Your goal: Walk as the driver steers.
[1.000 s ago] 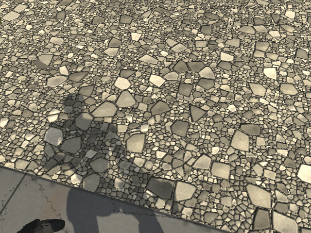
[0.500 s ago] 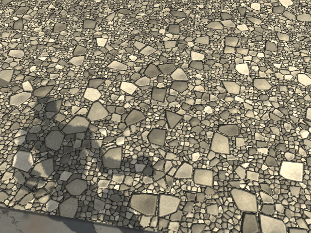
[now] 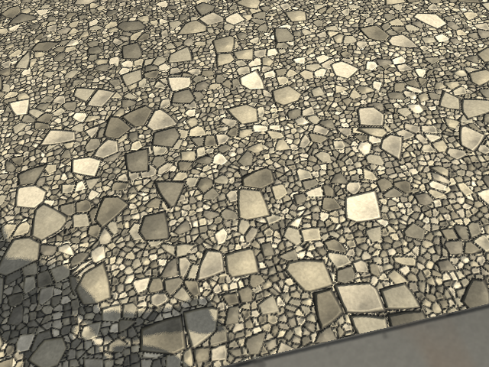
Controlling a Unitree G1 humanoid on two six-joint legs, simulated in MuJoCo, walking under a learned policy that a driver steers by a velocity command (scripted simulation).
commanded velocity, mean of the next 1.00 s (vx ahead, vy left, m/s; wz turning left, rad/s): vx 0.15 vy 0.00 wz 0.34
